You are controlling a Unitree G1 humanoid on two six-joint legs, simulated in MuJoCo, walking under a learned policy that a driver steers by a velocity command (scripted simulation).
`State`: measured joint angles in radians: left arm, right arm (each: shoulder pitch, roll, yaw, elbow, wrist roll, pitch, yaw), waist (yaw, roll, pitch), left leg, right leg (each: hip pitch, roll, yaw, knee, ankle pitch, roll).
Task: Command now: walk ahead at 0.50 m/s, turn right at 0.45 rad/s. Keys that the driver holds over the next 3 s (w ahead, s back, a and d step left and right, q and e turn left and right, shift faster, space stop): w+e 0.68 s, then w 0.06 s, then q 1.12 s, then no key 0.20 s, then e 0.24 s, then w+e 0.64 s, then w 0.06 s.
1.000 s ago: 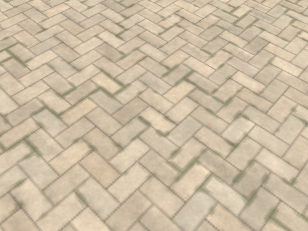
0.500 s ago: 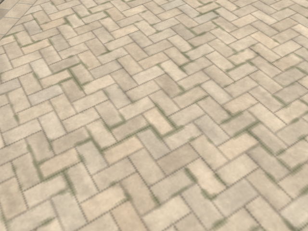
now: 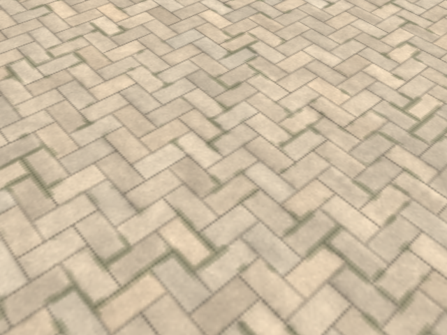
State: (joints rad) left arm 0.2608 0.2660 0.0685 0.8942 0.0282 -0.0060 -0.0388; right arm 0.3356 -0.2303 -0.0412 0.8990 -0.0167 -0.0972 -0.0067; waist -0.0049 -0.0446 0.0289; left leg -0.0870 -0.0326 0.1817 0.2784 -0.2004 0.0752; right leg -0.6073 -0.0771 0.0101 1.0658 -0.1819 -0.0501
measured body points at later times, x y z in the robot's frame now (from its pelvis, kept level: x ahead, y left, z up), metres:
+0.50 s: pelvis +0.26 -0.07 -0.01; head +0.29 -0.08 +0.44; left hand +0.39 +0.19 -0.13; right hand +0.30 -0.35 -0.13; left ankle +0.33 +0.10 -0.67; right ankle +0.25 -0.10 -0.75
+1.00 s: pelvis +0.51 -0.09 -0.01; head +0.56 -0.09 +0.44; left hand +0.71 +0.11 -0.14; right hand +0.48 -0.37 -0.12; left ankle +0.61 -0.05 -0.75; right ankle +0.40 -0.18 -0.66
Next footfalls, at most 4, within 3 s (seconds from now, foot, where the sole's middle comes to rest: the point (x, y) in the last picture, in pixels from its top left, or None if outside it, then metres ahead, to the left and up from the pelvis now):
0.28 right None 0.29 -0.11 -0.78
0.82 left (243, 289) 0.64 -0.07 -0.78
1.34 right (301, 313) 0.57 -0.24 -0.78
1.80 left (229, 321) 0.54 -0.02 -0.78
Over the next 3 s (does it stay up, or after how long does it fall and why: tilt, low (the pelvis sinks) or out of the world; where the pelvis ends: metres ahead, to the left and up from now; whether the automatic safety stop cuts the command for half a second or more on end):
stays up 0.71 -0.12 -0.03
